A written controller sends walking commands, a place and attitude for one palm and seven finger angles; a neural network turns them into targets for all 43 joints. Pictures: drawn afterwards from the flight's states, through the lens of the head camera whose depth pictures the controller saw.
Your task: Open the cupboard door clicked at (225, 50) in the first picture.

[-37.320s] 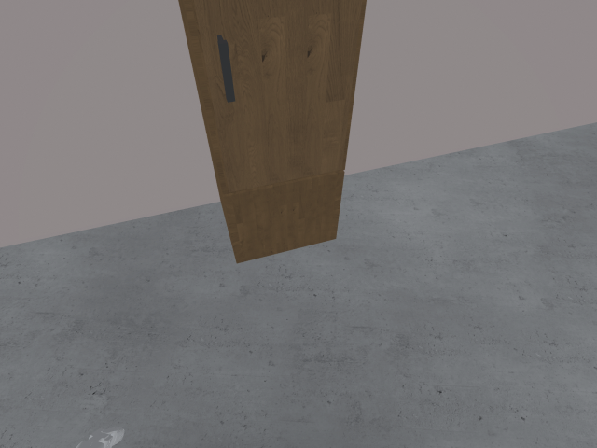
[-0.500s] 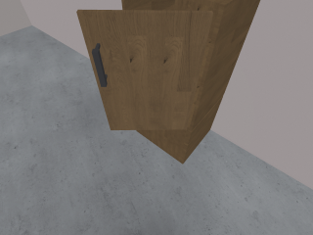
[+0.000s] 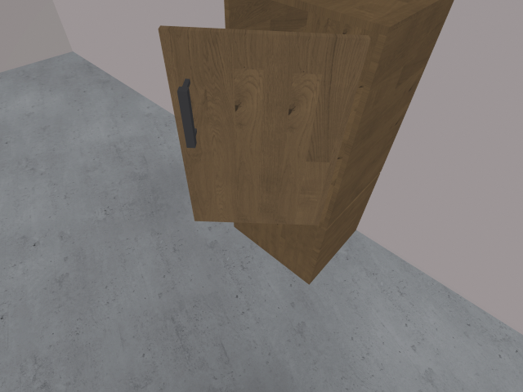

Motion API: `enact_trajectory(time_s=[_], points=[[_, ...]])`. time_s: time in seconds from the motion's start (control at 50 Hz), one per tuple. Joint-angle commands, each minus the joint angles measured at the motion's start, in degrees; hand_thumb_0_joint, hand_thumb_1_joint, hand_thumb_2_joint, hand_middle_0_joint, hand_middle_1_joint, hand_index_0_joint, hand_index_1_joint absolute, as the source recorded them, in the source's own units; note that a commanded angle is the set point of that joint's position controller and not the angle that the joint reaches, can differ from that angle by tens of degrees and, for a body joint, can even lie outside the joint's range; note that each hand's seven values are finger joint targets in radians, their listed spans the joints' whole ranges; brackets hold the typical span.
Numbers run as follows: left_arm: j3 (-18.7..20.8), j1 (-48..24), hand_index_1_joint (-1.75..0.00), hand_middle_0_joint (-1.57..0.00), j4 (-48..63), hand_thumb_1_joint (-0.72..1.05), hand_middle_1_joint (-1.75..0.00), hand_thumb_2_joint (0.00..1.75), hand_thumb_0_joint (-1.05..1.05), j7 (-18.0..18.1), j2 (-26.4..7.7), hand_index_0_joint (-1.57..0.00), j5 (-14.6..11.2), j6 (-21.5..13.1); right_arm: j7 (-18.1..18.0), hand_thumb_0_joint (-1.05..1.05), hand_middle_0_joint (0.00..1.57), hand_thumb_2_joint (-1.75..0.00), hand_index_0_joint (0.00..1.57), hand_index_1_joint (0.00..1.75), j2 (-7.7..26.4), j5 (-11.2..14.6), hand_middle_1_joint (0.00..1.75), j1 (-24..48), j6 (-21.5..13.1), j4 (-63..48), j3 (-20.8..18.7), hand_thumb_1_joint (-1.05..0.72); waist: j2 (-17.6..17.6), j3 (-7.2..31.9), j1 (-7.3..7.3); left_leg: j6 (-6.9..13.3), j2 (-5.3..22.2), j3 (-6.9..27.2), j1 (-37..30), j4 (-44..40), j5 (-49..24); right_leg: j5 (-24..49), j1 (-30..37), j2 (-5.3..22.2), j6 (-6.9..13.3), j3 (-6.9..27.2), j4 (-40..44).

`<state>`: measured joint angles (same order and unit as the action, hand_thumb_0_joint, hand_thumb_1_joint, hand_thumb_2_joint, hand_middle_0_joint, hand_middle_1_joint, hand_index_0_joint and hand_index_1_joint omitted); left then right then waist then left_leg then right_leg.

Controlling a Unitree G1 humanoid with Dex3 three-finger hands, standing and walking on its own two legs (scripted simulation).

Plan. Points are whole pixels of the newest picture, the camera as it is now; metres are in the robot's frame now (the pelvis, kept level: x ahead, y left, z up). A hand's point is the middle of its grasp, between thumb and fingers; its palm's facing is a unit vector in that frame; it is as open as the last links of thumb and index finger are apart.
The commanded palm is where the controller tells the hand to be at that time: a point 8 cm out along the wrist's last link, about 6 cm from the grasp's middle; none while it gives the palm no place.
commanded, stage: shuffle to correct the standing spot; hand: left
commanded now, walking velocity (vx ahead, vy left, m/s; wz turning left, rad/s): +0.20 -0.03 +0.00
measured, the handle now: (189, 114) +0.65 +0.20 +0.08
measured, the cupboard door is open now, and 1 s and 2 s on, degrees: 41 41 41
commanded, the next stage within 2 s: come to a stop and stand still in 0.50 s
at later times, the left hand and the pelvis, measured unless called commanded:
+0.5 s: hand out of the picture +0.06 +0.15 -0.18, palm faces -0.02 -0.99 -0.16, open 7.3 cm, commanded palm none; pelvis +0.07 -0.01 -0.01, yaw -3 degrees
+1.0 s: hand out of the picture +0.13 +0.16 -0.20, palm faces +0.06 -0.98 -0.17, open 7.3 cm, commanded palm none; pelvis +0.13 +0.00 -0.01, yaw +0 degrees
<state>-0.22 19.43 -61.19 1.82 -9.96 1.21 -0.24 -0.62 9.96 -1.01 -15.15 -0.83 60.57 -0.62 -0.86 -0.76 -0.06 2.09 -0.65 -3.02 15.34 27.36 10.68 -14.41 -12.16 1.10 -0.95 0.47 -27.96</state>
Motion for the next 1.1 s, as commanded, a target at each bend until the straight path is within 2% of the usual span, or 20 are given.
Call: enact_trajectory(time_s=[0.0,0.22,0.3,0.36,0.42,0.46,0.48,0.5,0.52,0.54,0.58,0.68,0.76,0.78,0.8,0.82,0.84,0.86,0.98,1.08], points=[[1.1,4.6,-0.3,-0.2,1.9,0.9,-0.3,0.9,0.0,-0.3,-4.6,-0.2,0.5,-0.7,-0.1,0.0,0.2,-0.9,0.2,0.3,7.0,-0.2,0.3,-2.2,-0.1,-1.9,-1.3,-0.9,2.2,-4.5,0.3,0.8,6.8,9.3,3.2,-9.5,24.2,-16.1,-5.5,2.3,3.3,3.3,4.6],[2.2,7.0,-0.3,-0.2,1.4,0.9,-0.3,0.9,0.0,-0.7,-5.3,-0.2,0.1,-1.6,0.2,0.0,0.2,-0.9,0.2,0.3,4.0,0.0,0.3,-4.2,-1.4,-1.7,-1.1,-0.9,-3.1,-8.0,-0.11,0.4,3.2,3.4,4.0,0.9,16.2,-17.8,-7.5,5.5,6.7,8.8,7.1],[2.1,6.7,-0.3,-0.2,1.7,0.9,-0.3,0.9,0.0,-0.9,-3.0,-0.2,0.3,-1.9,-0.2,0.0,0.2,-0.9,0.2,0.3,5.3,0.1,0.3,-8.3,-2.0,-0.2,-1.4,-0.9,5.3,-7.7,-1.18,3.2,8.7,10.6,-1.1,-5.8,15.5,-10.9,-11.1,1.1,5.3,2.0,-2.1],[1.6,2.3,-0.3,-0.2,3.5,0.9,-0.3,0.9,0.0,-1.1,-0.9,-0.2,0.6,-2.7,-1.0,0.0,0.2,-0.9,0.2,0.3,6.9,-0.2,0.3,-14.1,-2.7,1.3,-2.1,-0.9,11.9,-5.8,-3.18,10.5,18.1,22.1,-12.9,-11.4,1.5,-13.8,-21.6,-1.1,3.5,-4.4,-17.2],[2.0,-0.2,-0.3,-0.2,4.4,0.9,-0.3,0.9,0.0,-1.4,0.1,-0.2,0.1,-3.1,-1.1,0.0,0.2,-0.9,0.2,0.3,5.6,-0.6,0.3,-12.8,-3.0,1.3,-1.5,-0.9,8.0,-3.9,-2.15,11.9,18.7,17.2,-10.6,-8.2,-15.2,-15.7,-17.7,1.8,3.5,-3.5,-15.9],[2.1,5.8,-0.3,-0.2,2.5,0.9,-0.3,0.9,0.0,-1.8,1.2,-0.2,0.1,-3.2,-1.2,0.0,0.2,-0.9,0.2,0.3,5.1,-0.1,0.3,-7.8,-2.8,0.3,-1.3,-0.9,4.3,-0.9,1.82,7.8,13.2,9.6,-2.5,-2.4,-12.6,-4.0,-1.7,0.3,3.1,-6.3,-2.0],[2.6,9.5,-0.3,-0.2,1.1,0.9,-0.3,0.9,0.0,-1.7,-0.2,-0.2,0.2,-3.3,-1.0,0.0,0.2,-0.9,0.2,0.3,4.4,0.3,0.3,-6.1,-2.9,-0.4,-1.3,-0.9,0.2,1.1,3.74,4.9,9.2,5.2,5.1,3.5,-5.5,2.4,8.5,1.8,3.2,-4.0,2.1],[3.7,14.6,-0.3,-0.2,-0.1,0.9,-0.3,0.9,0.0,-1.0,-5.0,-0.2,0.5,-3.7,-0.6,0.0,0.2,-0.9,0.2,0.3,1.5,0.8,0.3,-4.7,-3.2,-2.0,-0.9,-0.9,-11.1,3.3,5.76,1.8,3.0,-1.1,16.9,14.4,7.4,4.8,19.1,12.5,6.1,9.7,6.6],[4.5,18.2,-0.3,-0.2,-1.0,0.9,-0.3,0.9,0.0,-0.6,-8.7,-0.2,0.1,-3.8,-0.2,0.0,0.2,-0.9,0.2,0.3,0.9,0.4,0.3,-1.6,-3.1,-3.8,-0.9,-0.9,-15.5,2.7,7.14,0.5,0.2,-3.4,23.9,27.6,22.5,9.2,20.5,23.4,11.9,22.3,12.4],[4.4,17.2,-0.3,-0.2,-0.8,0.9,-0.3,0.9,0.0,-0.3,-8.1,-0.2,0.0,-3.7,-0.1,0.0,0.2,-0.9,0.2,0.3,2.1,0.0,0.3,-1.0,-2.8,-3.9,-1.5,-0.9,-8.4,1.0,6.37,0.4,2.2,0.6,26.0,35.2,22.3,6.9,18.1,24.2,15.5,22.1,12.8],[3.9,11.2,-0.3,-0.2,0.8,0.9,-0.3,0.9,0.0,0.2,-5.6,-0.2,0.3,-3.8,0.5,0.0,0.2,-0.9,0.2,0.3,0.7,-0.1,0.3,0.1,-2.1,-3.1,-1.7,-0.9,-6.1,-5.7,3.95,0.3,5.1,1.7,27.8,39.5,17.2,2.5,10.5,22.4,14.6,17.0,14.7],[2.7,4.1,-0.3,-0.2,3.0,0.9,-0.3,0.9,0.0,0.6,-3.8,-0.2,0.7,-3.1,0.9,0.0,0.2,-0.9,0.2,0.3,-3.4,0.5,0.3,-2.5,-0.2,-2.1,-0.5,-0.9,-6.4,-5.9,-0.15,-2.3,3.6,-2.3,11.5,18.9,9.0,33.5,0.1,14.2,10.0,-2.8,9.5],[3.1,3.6,-0.3,-0.2,3.4,0.9,-0.3,0.9,0.0,0.9,-5.3,-0.2,0.2,-1.3,0.0,0.0,0.2,-0.9,0.2,0.3,-1.9,0.6,0.3,-4.5,-0.2,-1.1,-0.6,-0.9,-7.7,-1.6,-0.62,-3.0,1.4,-4.0,0.1,3.6,-5.3,31.9,1.2,10.5,6.7,-4.7,1.1],[3.2,3.8,-0.3,-0.2,3.7,0.9,-0.3,0.9,0.0,1.0,-5.4,-0.2,0.0,-1.0,-0.3,0.0,0.2,-0.9,0.2,0.3,0.6,0.5,0.3,-6.1,-0.2,-1.4,-1.1,-0.9,-4.8,0.4,-1.11,-2.3,3.2,-2.5,-4.7,0.3,-14.8,27.1,0.1,9.7,5.2,-4.7,-2.9],[3.0,5.1,-0.3,-0.2,4.2,0.9,-0.3,0.9,0.0,1.1,-4.2,-0.2,-0.3,-0.6,-0.7,0.0,0.2,-0.9,0.2,0.3,4.1,0.3,0.3,-7.2,-0.5,-2.1,-1.8,-0.9,2.7,3.4,-1.13,0.7,9.8,3.3,-11.0,0.9,-34.5,16.3,-3.5,6.8,2.5,-6.3,-7.8],[2.7,7.5,-0.3,-0.2,4.5,0.9,-0.3,0.9,0.0,1.3,-1.8,-0.2,-0.9,0.1,-1.1,0.0,0.2,-0.9,0.2,0.3,7.8,0.5,0.3,-7.9,-0.7,-2.9,-2.2,-0.9,12.8,6.9,-0.45,7.1,20.1,13.9,-13.2,-1.3,-53.8,-8.2,-6.0,3.1,0.2,-6.9,-14.2],[2.5,8.2,-0.3,-0.2,4.6,0.9,-0.3,0.9,0.0,1.4,-1.8,-0.2,-0.7,0.6,-1.4,0.0,0.2,-0.9,0.2,0.3,8.9,0.6,0.3,-7.3,-0.1,-3.3,-2.5,-0.9,13.8,7.6,-0.67,11.1,22.7,14.1,-10.3,-4.4,-52.7,-22.5,-4.5,1.5,0.7,-4.5,-23.3],[2.4,7.5,-0.3,-0.2,5.3,0.9,-0.3,0.9,0.0,1.5,-1.5,-0.2,-0.4,0.9,-1.5,0.0,0.2,-0.9,0.2,0.3,8.7,0.3,0.3,-5.0,-0.1,-4.4,-2.4,-0.9,12.5,4.4,-0.19,12.2,22.9,13.6,-5.6,-5.5,-47.3,-23.0,-5.3,1.3,1.3,-2.8,-28.5],[3.1,3.6,-0.3,-0.2,5.5,0.9,-0.3,0.9,0.0,0.4,-1.2,-0.2,-0.1,2.5,-2.2,0.0,0.2,-0.9,0.2,0.3,8.3,-0.3,0.3,1.6,0.7,-6.6,-3.5,-0.9,7.0,7.1,-0.06,11.0,19.6,10.4,-4.4,-6.5,-29.0,-16.2,-9.7,1.0,0.1,-1.5,-30.9],[3.1,6.4,-0.3,-0.2,6.1,0.9,-0.3,0.9,0.0,-0.2,0.0,-0.2,0.2,2.3,-1.3,0.0,0.2,-0.9,0.2,0.3,8.0,-0.7,0.3,3.8,1.8,-7.4,-4.5,-0.9,8.0,6.7,1.27,7.1,16.1,9.5,3.3,-9.7,1.0,-12.6,-0.3,0.3,0.9,-5.3,-11.7]])
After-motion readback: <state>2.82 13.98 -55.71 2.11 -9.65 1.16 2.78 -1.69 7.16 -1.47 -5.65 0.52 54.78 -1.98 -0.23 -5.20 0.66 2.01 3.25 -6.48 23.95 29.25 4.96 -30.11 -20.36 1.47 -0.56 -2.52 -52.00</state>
